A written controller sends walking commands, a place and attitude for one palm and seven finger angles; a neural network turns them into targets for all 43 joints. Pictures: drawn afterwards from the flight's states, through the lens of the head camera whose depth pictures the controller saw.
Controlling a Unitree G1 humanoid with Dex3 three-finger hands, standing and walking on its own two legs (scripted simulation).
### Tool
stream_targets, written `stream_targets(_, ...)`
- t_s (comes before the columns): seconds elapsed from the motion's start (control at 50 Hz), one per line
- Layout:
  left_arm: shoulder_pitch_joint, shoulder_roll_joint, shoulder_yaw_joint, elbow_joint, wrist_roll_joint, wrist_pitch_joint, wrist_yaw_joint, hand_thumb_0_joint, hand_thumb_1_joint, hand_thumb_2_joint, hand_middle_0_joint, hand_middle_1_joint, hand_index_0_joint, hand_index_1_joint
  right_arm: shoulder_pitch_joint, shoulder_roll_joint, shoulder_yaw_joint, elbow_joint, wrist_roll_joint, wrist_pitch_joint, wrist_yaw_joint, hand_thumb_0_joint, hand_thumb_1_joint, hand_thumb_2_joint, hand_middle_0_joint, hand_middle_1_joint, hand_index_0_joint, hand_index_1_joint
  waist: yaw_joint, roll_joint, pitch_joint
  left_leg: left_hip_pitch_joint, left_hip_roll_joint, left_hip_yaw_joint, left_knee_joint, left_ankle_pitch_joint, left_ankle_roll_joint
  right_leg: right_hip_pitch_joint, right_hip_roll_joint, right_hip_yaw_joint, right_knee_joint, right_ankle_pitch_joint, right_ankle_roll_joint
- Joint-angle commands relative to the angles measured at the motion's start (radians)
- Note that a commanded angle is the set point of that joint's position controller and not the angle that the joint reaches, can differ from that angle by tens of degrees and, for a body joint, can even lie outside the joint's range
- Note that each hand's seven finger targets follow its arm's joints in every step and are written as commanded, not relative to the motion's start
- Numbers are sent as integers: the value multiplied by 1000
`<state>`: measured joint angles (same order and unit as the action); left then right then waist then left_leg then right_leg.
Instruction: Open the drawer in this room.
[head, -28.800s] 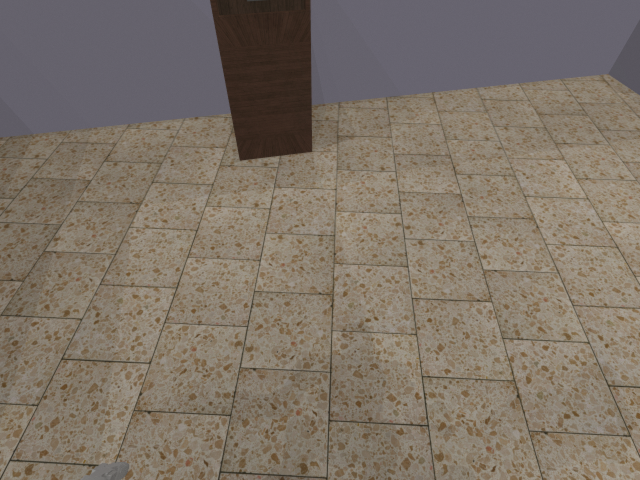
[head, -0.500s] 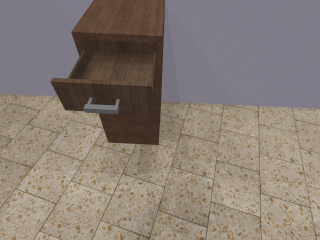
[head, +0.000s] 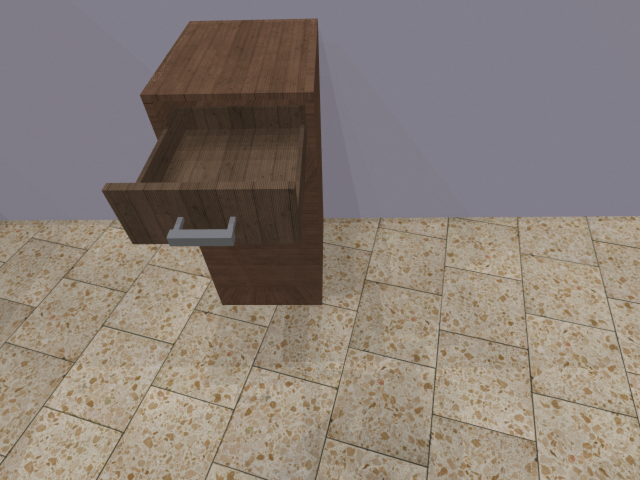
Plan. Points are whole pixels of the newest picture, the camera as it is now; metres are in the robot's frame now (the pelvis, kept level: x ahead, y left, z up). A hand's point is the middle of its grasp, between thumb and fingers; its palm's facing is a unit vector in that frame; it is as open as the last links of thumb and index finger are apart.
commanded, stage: let the arm hang, fingers relaxed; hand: left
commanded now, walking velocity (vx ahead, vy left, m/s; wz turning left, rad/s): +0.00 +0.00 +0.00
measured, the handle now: (203, 229) +0.52 +0.24 -0.02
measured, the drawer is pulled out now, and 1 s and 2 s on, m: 0.30 0.30 0.30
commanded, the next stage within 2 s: look to check the result in 0.24 s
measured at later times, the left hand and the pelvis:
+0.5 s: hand out of the picture +0.04 +0.20 -0.17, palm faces -0.01 -0.96 -0.28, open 7.4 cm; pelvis +0.01 -0.01 +0.00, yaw +0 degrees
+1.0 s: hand out of the picture +0.09 +0.21 -0.16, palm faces -0.02 -0.95 -0.32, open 7.4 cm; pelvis +0.02 -0.02 +0.00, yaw +0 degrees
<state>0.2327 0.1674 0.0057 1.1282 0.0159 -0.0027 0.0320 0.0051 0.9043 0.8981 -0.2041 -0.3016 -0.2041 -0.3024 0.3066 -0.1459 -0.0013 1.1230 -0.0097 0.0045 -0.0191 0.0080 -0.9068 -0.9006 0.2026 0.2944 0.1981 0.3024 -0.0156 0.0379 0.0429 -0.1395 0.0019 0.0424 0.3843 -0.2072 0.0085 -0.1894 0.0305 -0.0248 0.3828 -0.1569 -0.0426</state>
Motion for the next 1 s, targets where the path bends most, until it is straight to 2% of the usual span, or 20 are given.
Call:
stream_targets(0.0, 38, 147, 32, -28, -1, -11, 7, 0, 900, 900, -200, -300, -200, -300, 68, -113, -24, -22, -5, -7, -13, 0, -900, -900, 200, 300, 200, 300, 9, -46, 69, -64, 96, -94, -92, -19, 27, -20, -115, 127, -105, -70, -13)
stream_targets(0.02, 34, 148, 33, -30, -1, -12, 6, 0, 900, 900, -200, -300, -200, -300, 60, -116, -26, -24, -5, -8, -12, 0, -900, -900, 200, 300, 200, 300, 10, -27, 62, -60, 94, -93, -93, -16, 26, -16, -116, 131, -104, -64, -12)
stream_targets(0.16, 5, 163, 40, -38, -1, -15, 3, 0, 900, 900, -200, -300, -200, -300, 38, -131, -28, -29, -7, -9, -11, 0, -900, -900, 200, 300, 200, 300, 6, -30, 48, -47, 93, -88, -92, -13, 22, -8, -118, 143, -118, -67, -14)
stream_targets(0.24, -4, 170, 41, -39, -2, -20, 2, 0, 900, 900, -200, -300, -200, -300, 23, -148, -30, -32, -5, -13, -14, 0, -900, -900, 200, 300, 200, 300, 5, -24, 14, -23, 100, -87, -86, 31, 20, 18, -121, 141, -110, 7, -15)
stream_targets(0.3, -11, 173, 39, -31, -2, -20, 2, 0, 900, 900, -200, -300, -200, -300, 5, -154, -30, -34, -5, -12, -15, 0, -900, -900, 200, 300, 200, 300, 5, -7, 24, -13, 106, -86, -92, 41, 18, 11, -123, 135, -107, 33, -16)
stream_targets(0.34, -16, 185, 40, -31, -3, -19, 1, 0, 900, 900, -200, -300, -200, -300, 3, -165, -30, -33, -4, -11, -14, 0, -900, -900, 200, 300, 200, 300, 4, -33, 9, -10, 105, -88, -96, 33, 18, 26, -122, 139, -111, 22, -15)
stream_targets(0.36, -22, 185, 39, -30, -3, -19, 1, 0, 900, 900, -200, -300, -200, -300, -4, -171, -31, -34, -4, -11, -14, 0, -900, -900, 200, 300, 200, 300, 4, -20, 23, -10, 104, -87, -97, 32, 18, 17, -122, 143, -114, 18, -15)
stream_targets(0.44, -27, 203, 40, -27, -4, -22, 1, 0, 900, 900, -200, -300, -200, -300, -11, -186, -32, -34, -3, -10, -13, 0, -900, -900, 200, 300, 200, 300, 1, -40, -10, 11, 107, -88, -94, 43, 17, 36, -125, 143, -117, 44, -14)
stream_targets(0.5, -34, 206, 40, -25, -3, -22, 2, 0, 900, 900, -200, -300, -200, -300, -23, -191, -33, -34, -4, -8, -13, 0, -900, -900, 200, 300, 200, 300, 0, -35, 15, 14, 109, -86, -98, 47, 17, 20, -127, 139, -122, 43, -14)
stream_targets(0.58, -38, 222, 42, -27, -3, -26, 2, 0, 900, 900, -200, -300, -200, -300, -40, -208, -37, -39, -1, -9, -13, 0, -900, -900, 200, 300, 200, 300, 0, -33, -17, 39, 111, -85, -92, 68, 16, 32, -127, 147, -119, 87, -16)
stream_targets(0.66, -59, 237, 44, -28, -4, -27, 1, 0, 900, 900, -200, -300, -200, -300, -56, -226, -36, -39, -2, -10, -12, 0, -900, -900, 200, 300, 200, 300, 0, -45, -9, 30, 113, -85, -102, 70, 14, 47, -131, 144, -120, 110, -13)
stream_targets(0.68, -57, 239, 44, -29, -3, -28, 2, 0, 900, 900, -200, -300, -200, -300, -63, -229, -37, -42, -2, -9, -12, 0, -900, -900, 200, 300, 200, 300, 0, -28, -8, 39, 113, -83, -98, 76, 13, 40, -130, 148, -121, 116, -14)
stream_targets(0.74, -72, 249, 45, -31, -4, -29, 0, 0, 900, 900, -200, -300, -200, -300, -72, -238, -36, -41, -4, -11, -10, 0, -900, -900, 200, 300, 200, 300, 1, -35, -24, 39, 115, -85, -105, 79, 12, 59, -132, 148, -120, 122, -13)
stream_targets(0.8, -83, 256, 46, -32, -3, -29, 0, 0, 900, 900, -200, -300, -200, -300, -87, -246, -37, -45, -4, -10, -10, 0, -900, -900, 200, 300, 200, 300, 0, -16, -16, 49, 119, -82, -106, 87, 12, 50, -133, 148, -122, 133, -14)
stream_targets(0.82, -94, 263, 47, -35, -3, -30, 0, 0, 900, 900, -200, -300, -200, -300, -88, -251, -37, -45, -4, -11, -9, 0, -900, -900, 200, 300, 200, 300, -1, -38, -23, 45, 120, -85, -111, 91, 11, 61, -131, 148, -119, 142, -13)
stream_targets(0.92, -109, 271, 48, -40, -3, -30, -1, 0, 900, 900, -200, -300, -200, -300, -107, -265, -38, -49, -5, -11, -7, 0, -900, -900, 200, 300, 200, 300, 2, -36, -18, 46, 119, -82, -116, 89, 10, 63, -134, 150, -125, 139, -10)
stream_targets(0.98, -112, 285, 52, -43, -2, -33, -1, 0, 900, 900, -200, -300, -200, -300, -115, -275, -40, -54, -3, -12, -6, 0, -900, -900, 200, 300, 200, 300, 2, -48, -46, 63, 119, -83, -109, 106, 11, 80, -137, 151, -125, 166, -9)
